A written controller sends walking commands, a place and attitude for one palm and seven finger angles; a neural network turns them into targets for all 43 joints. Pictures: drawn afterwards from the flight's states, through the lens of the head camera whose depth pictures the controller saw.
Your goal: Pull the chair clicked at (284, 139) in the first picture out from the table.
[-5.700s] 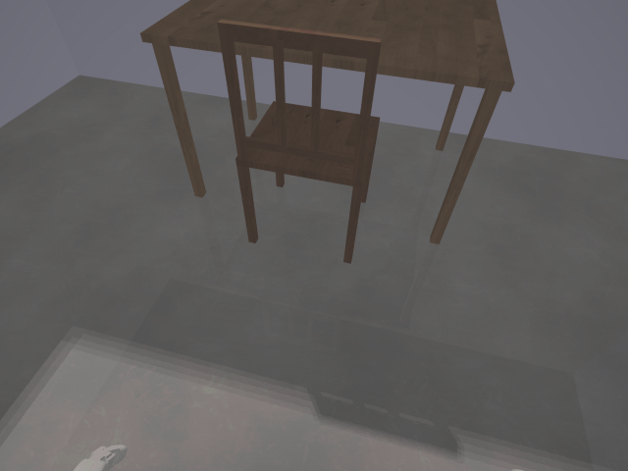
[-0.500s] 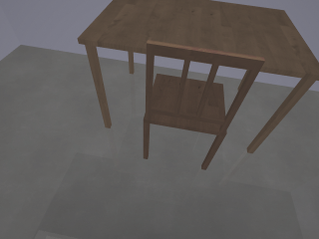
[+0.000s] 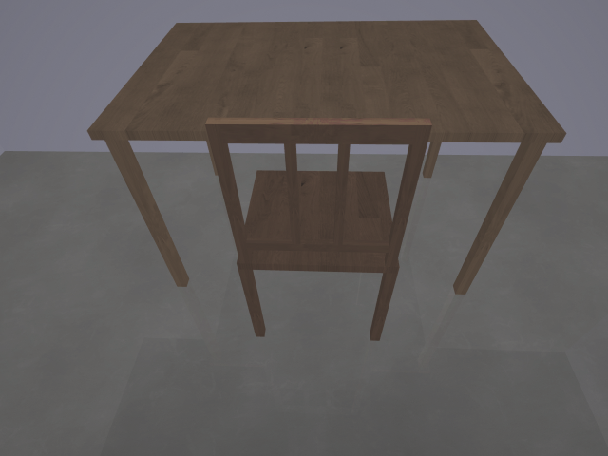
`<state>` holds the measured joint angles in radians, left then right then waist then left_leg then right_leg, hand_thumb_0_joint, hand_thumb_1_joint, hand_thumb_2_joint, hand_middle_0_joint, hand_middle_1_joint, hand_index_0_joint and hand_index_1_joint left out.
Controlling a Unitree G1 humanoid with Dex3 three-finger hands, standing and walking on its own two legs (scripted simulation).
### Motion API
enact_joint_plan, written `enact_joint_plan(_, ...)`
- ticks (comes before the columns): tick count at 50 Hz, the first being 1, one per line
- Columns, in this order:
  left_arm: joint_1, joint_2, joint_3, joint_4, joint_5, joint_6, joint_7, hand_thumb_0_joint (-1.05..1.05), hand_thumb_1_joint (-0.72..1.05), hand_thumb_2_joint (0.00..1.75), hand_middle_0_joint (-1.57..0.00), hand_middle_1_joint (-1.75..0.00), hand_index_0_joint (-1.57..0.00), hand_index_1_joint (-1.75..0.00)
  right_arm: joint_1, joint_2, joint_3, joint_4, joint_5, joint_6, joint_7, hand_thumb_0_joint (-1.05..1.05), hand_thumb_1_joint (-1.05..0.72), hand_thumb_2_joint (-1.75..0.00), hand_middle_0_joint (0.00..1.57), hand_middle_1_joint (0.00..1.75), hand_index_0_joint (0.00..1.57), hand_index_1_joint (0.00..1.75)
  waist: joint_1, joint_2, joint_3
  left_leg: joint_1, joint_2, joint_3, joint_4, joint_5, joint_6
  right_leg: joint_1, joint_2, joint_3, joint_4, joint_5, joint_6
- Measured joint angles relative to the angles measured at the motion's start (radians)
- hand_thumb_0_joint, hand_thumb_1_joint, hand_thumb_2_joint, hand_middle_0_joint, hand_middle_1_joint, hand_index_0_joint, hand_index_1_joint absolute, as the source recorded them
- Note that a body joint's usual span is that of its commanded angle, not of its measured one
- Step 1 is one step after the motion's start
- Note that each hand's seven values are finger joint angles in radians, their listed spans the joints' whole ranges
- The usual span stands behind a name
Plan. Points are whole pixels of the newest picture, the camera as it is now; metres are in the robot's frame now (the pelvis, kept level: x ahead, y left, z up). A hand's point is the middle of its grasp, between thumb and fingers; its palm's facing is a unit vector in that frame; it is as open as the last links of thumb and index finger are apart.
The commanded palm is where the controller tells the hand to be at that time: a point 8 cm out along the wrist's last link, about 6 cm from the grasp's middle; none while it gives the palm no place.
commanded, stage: take the last steps up to it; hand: left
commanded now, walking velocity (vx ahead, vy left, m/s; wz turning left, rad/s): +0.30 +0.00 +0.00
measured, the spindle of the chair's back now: (293, 197) +0.67 +0.06 -0.09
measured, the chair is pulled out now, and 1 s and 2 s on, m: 0.00 0.00 0.00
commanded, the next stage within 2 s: come to a stop and stand still in 0.42 s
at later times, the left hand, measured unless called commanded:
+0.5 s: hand out of the picture +0.17 +0.19 -0.18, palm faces +0.06 -0.99 -0.16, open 7.4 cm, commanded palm none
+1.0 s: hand (204, 387) +0.27 +0.20 -0.17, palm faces +0.05 -0.97 -0.24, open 7.3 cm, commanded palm none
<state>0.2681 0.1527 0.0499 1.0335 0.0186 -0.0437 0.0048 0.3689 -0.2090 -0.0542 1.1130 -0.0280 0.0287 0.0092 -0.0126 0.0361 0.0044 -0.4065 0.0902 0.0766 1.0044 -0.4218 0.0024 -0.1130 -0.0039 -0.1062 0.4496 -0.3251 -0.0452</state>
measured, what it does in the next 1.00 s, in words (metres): walks ahead: left foot, then right foot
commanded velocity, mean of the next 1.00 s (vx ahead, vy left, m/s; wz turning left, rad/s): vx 0.01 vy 0.03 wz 0.00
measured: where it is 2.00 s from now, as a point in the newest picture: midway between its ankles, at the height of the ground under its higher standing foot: outside the picture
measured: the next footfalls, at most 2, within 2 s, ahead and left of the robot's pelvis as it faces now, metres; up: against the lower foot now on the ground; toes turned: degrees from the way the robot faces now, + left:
left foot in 0.30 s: +0.24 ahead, +0.12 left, +0.00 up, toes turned +6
right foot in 0.66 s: +0.27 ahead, -0.08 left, +0.00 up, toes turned +0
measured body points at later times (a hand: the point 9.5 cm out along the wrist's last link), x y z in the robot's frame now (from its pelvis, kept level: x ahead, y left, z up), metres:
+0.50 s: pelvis +0.17 +0.02 +0.00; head +0.19 +0.03 +0.44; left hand +0.16 +0.25 -0.17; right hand +0.23 -0.21 -0.15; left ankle +0.20 +0.12 -0.74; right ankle +0.14 -0.10 -0.67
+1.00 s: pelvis +0.20 +0.01 +0.00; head +0.24 +0.01 +0.44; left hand +0.27 +0.25 -0.15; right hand +0.24 -0.22 -0.16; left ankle +0.15 +0.14 -0.71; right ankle +0.27 -0.11 -0.74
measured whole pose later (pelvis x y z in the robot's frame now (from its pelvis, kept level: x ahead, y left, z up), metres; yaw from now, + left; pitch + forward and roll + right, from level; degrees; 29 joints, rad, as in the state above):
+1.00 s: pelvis +0.20 +0.01 +0.00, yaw +1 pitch +0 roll +1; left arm 0.14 0.16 0.05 1.01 0.04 0.02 0.05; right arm 0.20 -0.17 -0.06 1.02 0.00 0.05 -0.02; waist 0.02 -0.02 0.10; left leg -0.32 0.00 0.03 0.81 -0.49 -0.05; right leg -0.36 -0.08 -0.08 0.51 -0.15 -0.01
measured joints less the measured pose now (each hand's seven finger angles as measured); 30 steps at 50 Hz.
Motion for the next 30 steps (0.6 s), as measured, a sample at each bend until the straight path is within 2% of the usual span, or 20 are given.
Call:
enact_joint_plan(5, 0.072, -0.007, -0.012, 0.056, 0.003, -0.008, 0.005, 0.00, 0.92, 0.90, -0.20, -0.30, -0.20, -0.30, -0.063, 0.011, -0.008, -0.038, 0.001, -0.021, 0.009, 0.01, -0.91, -0.89, 0.19, 0.30, 0.20, 0.30, -0.006, -0.010, 0.011, -0.118, 0.021, 0.001, -0.023, 0.146, -0.019, 0.087, 0.013, -0.004, -0.107, 0.014, -0.003)
enact_joint_plan(9, 0.118, -0.022, -0.021, 0.090, 0.006, -0.017, 0.007, 0.00, 0.92, 0.90, -0.20, -0.30, -0.20, -0.30, -0.127, 0.026, -0.005, -0.061, 0.005, -0.031, 0.016, 0.01, -0.91, -0.90, 0.19, 0.30, 0.19, 0.30, 0.015, -0.018, 0.031, -0.138, 0.018, 0.006, -0.142, 0.189, -0.011, 0.138, 0.021, 0.000, -0.142, -0.007, 0.004)
enact_joint_plan(13, 0.155, -0.029, -0.023, 0.117, 0.009, -0.016, 0.010, 0.00, 0.91, 0.90, -0.20, -0.30, -0.20, -0.30, -0.187, 0.044, 0.006, -0.080, 0.008, -0.048, 0.018, 0.01, -0.91, -0.90, 0.19, 0.30, 0.19, 0.30, 0.044, -0.038, 0.052, -0.084, -0.017, 0.025, -0.294, 0.188, 0.020, 0.176, 0.013, 0.006, -0.112, -0.073, 0.024)
enact_joint_plan(15, 0.177, -0.032, -0.023, 0.129, 0.005, -0.012, 0.009, 0.00, 0.91, 0.90, -0.20, -0.30, -0.20, -0.30, -0.202, 0.048, 0.013, -0.097, 0.004, -0.072, 0.013, 0.01, -0.91, -0.90, 0.19, 0.30, 0.20, 0.30, 0.047, -0.044, 0.057, -0.012, -0.043, 0.035, -0.395, 0.244, 0.041, 0.152, 0.002, 0.014, 0.008, -0.145, 0.031)
enact_joint_plan(16, 0.177, -0.031, -0.022, 0.136, 0.000, -0.005, 0.008, 0.01, 0.91, 0.90, -0.20, -0.30, -0.20, -0.30, -0.210, 0.053, 0.013, -0.103, -0.001, -0.085, 0.007, 0.01, -0.91, -0.89, 0.19, 0.30, 0.20, 0.30, 0.041, -0.051, 0.062, -0.009, -0.050, 0.039, -0.378, 0.239, 0.049, 0.101, -0.011, 0.017, 0.141, -0.177, 0.025)
enact_joint_plan(19, 0.140, -0.016, -0.016, 0.134, -0.005, 0.016, 0.009, 0.01, 0.91, 0.90, -0.20, -0.30, -0.20, -0.30, -0.210, 0.072, 0.022, -0.112, 0.005, -0.095, -0.007, 0.01, -0.91, -0.89, 0.20, 0.30, 0.20, 0.30, 0.040, -0.080, 0.074, 0.026, -0.067, 0.060, -0.346, 0.159, 0.058, -0.101, -0.017, 0.078, 0.591, -0.202, 0.000)
enact_joint_plan(20, 0.123, -0.011, -0.012, 0.128, -0.003, 0.018, 0.008, 0.01, 0.91, 0.90, -0.20, -0.30, -0.20, -0.30, -0.202, 0.078, 0.024, -0.108, 0.006, -0.095, -0.012, 0.00, -0.91, -0.89, 0.20, 0.30, 0.20, 0.30, 0.040, -0.084, 0.071, 0.050, -0.073, 0.063, -0.369, 0.155, 0.057, -0.161, -0.022, 0.082, 0.676, -0.172, -0.001)
enact_joint_plan(22, 0.086, -0.003, -0.006, 0.105, 0.002, 0.019, 0.005, 0.01, 0.91, 0.90, -0.20, -0.30, -0.20, -0.30, -0.185, 0.076, 0.011, -0.103, 0.015, -0.099, -0.031, -0.01, -0.93, -0.89, 0.20, 0.30, 0.20, 0.30, 0.038, -0.089, 0.063, 0.099, -0.085, 0.067, -0.435, 0.172, 0.048, -0.258, -0.041, 0.081, 0.734, -0.110, 0.006)
enact_joint_plan(26, 0.015, 0.002, -0.001, 0.043, 0.007, 0.021, 0.006, 0.01, 0.91, 0.90, -0.20, -0.30, -0.19, -0.29, -0.148, 0.057, 0.016, -0.077, 0.013, -0.091, -0.031, -0.01, -0.95, -0.89, 0.20, 0.30, 0.20, 0.30, 0.039, -0.082, 0.042, 0.176, -0.098, 0.061, -0.539, 0.195, 0.049, -0.351, -0.074, 0.067, 0.585, -0.050, 0.026)
enact_joint_plan(30, -0.031, 0.019, 0.000, 0.016, 0.011, 0.025, 0.020, 0.01, 0.94, 0.90, -0.20, -0.30, -0.20, -0.29, -0.119, 0.059, 0.024, -0.055, 0.008, -0.071, -0.027, 0.00, -0.93, -0.89, 0.20, 0.30, 0.20, 0.30, 0.027, -0.073, 0.035, 0.221, -0.096, 0.052, -0.555, 0.172, 0.031, -0.326, -0.079, 0.059, 0.345, 0.015, 0.043)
